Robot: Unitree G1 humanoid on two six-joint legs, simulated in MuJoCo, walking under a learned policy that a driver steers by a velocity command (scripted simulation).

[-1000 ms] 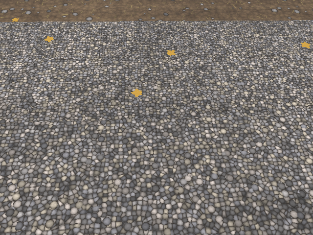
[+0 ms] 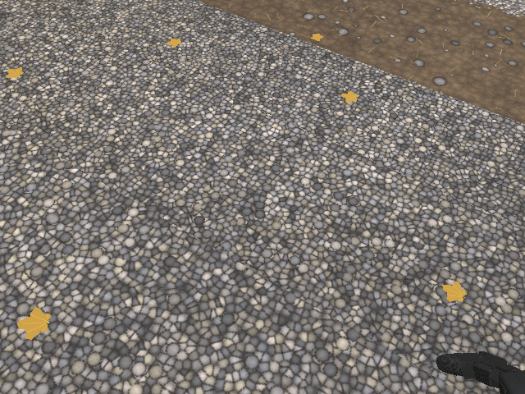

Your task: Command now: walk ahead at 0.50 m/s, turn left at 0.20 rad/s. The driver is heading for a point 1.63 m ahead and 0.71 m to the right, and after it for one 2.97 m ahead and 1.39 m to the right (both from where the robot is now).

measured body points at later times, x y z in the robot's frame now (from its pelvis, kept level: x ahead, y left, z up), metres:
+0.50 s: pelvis +0.30 -0.05 -0.10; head +0.32 -0.07 +0.34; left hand +0.49 +0.18 -0.21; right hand +0.26 -0.30 -0.26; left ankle +0.15 +0.07 -0.76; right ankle +0.38 -0.11 -0.82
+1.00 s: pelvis +0.55 -0.10 -0.09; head +0.54 -0.11 +0.36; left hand +0.67 +0.17 -0.21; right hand +0.60 -0.41 -0.19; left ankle +0.65 -0.01 -0.78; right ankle +0.38 -0.11 -0.82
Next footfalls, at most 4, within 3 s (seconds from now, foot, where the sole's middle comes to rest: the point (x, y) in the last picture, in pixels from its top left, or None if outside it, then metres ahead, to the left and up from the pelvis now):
0.04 left None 0.17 0.07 -0.85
0.44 right None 0.42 -0.12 -0.85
1.04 left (316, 318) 0.68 -0.03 -0.85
1.50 right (420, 302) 0.85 -0.37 -1.03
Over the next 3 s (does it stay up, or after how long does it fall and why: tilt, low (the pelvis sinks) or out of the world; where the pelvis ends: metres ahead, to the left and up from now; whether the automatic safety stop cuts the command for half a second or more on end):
stays up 1.39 -0.86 -0.43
